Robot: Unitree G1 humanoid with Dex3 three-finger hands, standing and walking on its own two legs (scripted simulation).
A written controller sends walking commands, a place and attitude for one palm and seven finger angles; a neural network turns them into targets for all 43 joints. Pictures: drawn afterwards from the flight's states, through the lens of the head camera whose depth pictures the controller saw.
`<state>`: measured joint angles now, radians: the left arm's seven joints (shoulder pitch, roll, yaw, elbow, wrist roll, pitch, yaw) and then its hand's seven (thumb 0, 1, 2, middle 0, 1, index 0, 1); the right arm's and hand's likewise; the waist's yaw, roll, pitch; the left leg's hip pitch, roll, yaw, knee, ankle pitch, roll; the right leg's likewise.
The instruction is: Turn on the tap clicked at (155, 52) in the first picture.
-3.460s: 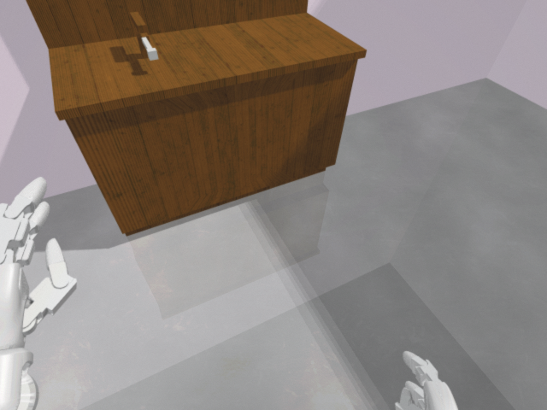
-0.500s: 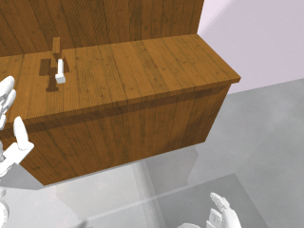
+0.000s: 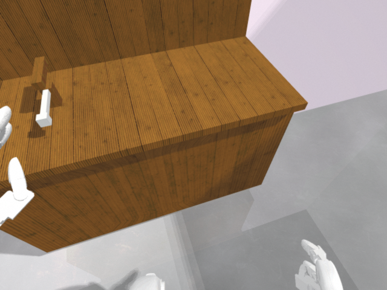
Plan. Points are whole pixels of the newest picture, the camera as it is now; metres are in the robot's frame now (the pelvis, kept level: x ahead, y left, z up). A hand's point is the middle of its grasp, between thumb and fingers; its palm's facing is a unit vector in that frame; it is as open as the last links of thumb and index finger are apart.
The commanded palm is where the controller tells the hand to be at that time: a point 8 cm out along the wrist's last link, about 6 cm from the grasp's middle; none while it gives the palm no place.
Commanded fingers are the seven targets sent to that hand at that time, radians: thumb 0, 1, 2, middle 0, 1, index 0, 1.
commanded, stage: take the last steps up to it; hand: left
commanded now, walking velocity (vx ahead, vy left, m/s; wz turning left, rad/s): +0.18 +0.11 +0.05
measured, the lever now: (44, 119) +0.53 +0.43 +0.00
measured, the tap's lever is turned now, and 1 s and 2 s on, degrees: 0 0 0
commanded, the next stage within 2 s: come to a stop and stand still in 0.20 s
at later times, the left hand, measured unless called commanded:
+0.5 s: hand (14, 157) +0.28 +0.27 +0.19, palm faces +0.38 -0.81 -0.44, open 7.4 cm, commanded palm +0.23 +0.32 +0.18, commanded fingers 0.00 0.90 0.90 -0.20 -0.30 -0.20 -0.30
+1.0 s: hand (30, 186) +0.24 +0.25 +0.16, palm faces +0.40 -0.83 -0.40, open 7.4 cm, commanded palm +0.20 +0.28 +0.18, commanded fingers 0.00 0.90 0.90 -0.20 -0.30 -0.20 -0.30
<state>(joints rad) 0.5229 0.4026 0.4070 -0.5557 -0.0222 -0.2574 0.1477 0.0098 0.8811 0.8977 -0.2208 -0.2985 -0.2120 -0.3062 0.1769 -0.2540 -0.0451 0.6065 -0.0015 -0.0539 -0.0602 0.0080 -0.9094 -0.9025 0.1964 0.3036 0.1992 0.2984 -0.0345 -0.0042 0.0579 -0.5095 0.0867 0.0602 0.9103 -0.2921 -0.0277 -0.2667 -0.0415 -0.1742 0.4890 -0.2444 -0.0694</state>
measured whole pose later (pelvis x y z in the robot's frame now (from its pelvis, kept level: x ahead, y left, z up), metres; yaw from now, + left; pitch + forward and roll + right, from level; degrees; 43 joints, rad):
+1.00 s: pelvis +0.03 +0.01 +0.00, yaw -1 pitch -1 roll +1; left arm 0.51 0.38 0.35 -0.52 -0.03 -0.18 0.17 0.01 0.88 0.90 -0.22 -0.30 -0.21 -0.31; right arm 0.22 -0.22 0.00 0.60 0.00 -0.05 -0.08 0.01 -0.91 -0.90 0.20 0.30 0.20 0.30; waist 0.00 -0.03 0.03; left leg -0.18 0.01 0.04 0.48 -0.28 0.00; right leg -0.29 0.03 -0.11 0.44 -0.14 -0.07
